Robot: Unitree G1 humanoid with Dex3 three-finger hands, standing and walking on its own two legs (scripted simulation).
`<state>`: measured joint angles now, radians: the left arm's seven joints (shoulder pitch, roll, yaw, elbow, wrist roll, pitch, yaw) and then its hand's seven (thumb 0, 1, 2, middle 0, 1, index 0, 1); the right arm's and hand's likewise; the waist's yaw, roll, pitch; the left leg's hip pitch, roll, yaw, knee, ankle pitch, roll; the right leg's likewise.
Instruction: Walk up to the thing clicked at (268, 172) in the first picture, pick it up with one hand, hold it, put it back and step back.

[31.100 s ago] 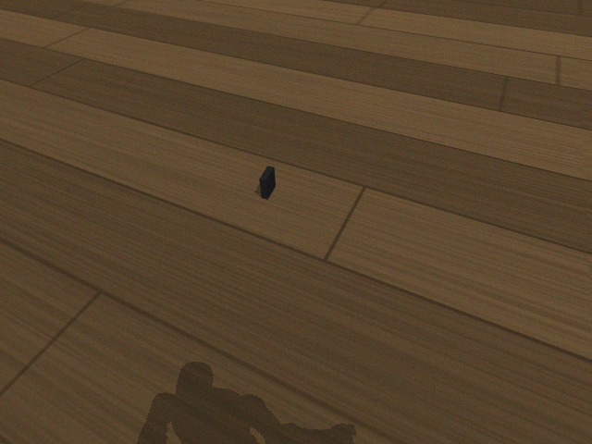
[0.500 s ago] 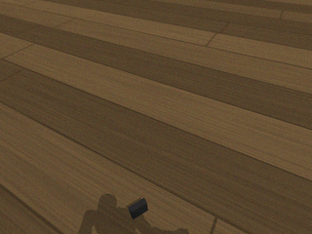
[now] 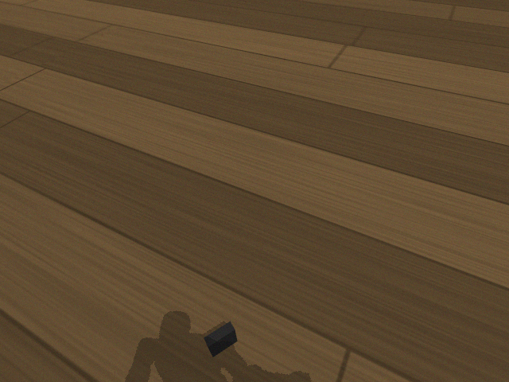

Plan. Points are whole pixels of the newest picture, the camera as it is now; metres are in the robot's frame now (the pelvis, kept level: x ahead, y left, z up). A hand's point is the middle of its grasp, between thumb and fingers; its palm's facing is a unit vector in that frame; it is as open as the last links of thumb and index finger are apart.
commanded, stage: stand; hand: left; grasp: from the side
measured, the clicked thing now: (221, 339) +0.43 +0.18 -0.72
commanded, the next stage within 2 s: step back in 0.84 s
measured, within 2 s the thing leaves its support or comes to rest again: neither
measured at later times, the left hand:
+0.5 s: hand out of the picture +0.09 +0.24 -0.16, palm faces -0.03 -0.94 -0.34, open 7.4 cm
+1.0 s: hand out of the picture +0.09 +0.26 -0.16, palm faces -0.02 -0.93 -0.37, open 7.4 cm
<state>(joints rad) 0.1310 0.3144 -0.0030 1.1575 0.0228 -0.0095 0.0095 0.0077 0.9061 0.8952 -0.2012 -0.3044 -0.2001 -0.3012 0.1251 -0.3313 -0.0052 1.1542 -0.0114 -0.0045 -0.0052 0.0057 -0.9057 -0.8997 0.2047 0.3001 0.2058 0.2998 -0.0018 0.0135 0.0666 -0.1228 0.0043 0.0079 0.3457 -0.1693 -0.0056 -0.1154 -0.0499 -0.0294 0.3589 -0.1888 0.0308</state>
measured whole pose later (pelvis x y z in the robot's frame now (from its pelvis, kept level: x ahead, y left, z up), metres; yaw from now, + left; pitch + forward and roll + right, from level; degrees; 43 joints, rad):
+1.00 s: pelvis -0.01 +0.00 -0.01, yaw +0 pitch -2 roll -1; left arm 0.07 0.35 0.05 1.04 0.01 0.01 0.01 0.01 0.90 0.89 -0.20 -0.30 -0.20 -0.30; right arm 0.06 -0.38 -0.03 1.06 0.01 0.03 0.01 0.00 -0.91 -0.90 0.21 0.30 0.21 0.30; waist -0.01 0.03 0.15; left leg -0.27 0.02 -0.01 0.58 -0.27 0.01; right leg -0.21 -0.02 -0.03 0.46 -0.22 0.01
